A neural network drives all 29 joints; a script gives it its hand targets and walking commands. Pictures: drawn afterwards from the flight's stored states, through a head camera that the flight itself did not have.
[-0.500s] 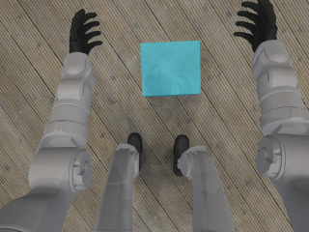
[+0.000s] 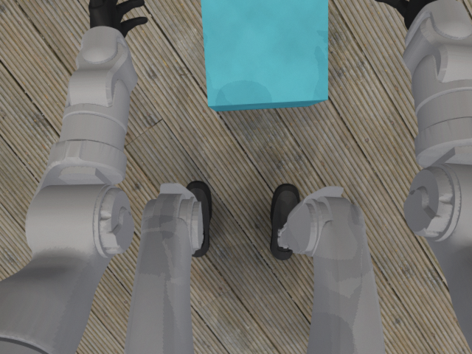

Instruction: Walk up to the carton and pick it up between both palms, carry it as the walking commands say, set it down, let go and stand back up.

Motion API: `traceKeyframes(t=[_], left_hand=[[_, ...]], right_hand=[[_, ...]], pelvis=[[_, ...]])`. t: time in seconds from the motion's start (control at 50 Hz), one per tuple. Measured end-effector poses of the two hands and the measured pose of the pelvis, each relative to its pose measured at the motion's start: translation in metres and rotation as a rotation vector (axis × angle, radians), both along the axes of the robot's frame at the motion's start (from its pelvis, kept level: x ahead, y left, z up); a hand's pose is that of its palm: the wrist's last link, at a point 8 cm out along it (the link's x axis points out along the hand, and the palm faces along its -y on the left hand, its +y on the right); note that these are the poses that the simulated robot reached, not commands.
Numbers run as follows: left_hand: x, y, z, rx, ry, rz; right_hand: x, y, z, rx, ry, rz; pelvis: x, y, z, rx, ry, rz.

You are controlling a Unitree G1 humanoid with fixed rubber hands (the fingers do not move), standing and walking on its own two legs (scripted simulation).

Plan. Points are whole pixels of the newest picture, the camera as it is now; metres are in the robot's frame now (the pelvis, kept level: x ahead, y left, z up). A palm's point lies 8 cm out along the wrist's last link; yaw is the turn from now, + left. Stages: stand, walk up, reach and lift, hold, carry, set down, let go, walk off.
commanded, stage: reach and lift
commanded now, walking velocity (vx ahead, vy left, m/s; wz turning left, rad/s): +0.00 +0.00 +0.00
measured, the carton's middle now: (262, 58) +0.55 -0.02 -0.40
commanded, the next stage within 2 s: none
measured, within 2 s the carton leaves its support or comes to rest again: neither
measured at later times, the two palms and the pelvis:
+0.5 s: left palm (141, 52) +0.53 +0.20 -0.27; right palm (366, 45) +0.54 -0.19 -0.27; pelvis -0.01 +0.00 -0.09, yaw +0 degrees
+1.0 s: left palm (152, 53) +0.54 +0.19 -0.32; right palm (354, 49) +0.55 -0.19 -0.32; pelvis -0.01 +0.01 -0.13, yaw +0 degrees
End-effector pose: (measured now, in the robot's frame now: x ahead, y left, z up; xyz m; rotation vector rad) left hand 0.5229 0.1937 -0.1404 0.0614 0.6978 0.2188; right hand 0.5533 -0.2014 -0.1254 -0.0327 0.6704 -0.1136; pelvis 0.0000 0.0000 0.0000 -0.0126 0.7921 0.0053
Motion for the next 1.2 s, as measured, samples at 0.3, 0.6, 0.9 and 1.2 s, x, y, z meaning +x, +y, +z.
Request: traceKeyframes(t=[0.3,0.6,0.9,1.2], left_hand=[[-0.003,-0.005,-0.089,-0.03,0.02,0.009],[0.006,0.005,-0.148,0.012,0.05,-0.013],[0.015,0.0,-0.18,0.005,0.08,-0.031],[0.013,-0.003,-0.183,0.002,0.089,-0.045]], right_hand=[[-0.003,0.007,-0.088,0.023,0.038,-0.027],[-0.015,0.013,-0.174,0.038,0.081,-0.024],[-0.002,0.01,-0.198,0.037,0.077,-0.036],[-0.003,0.014,-0.199,0.026,0.081,-0.008]], pelvis=[[-0.003,0.004,-0.059,-0.004,-0.075,-0.006],[-0.014,0.004,-0.101,0.001,-0.197,-0.001],[-0.011,0.007,-0.13,-0.004,-0.207,-0.003],[-0.011,0.007,-0.13,-0.004,-0.207,-0.003]])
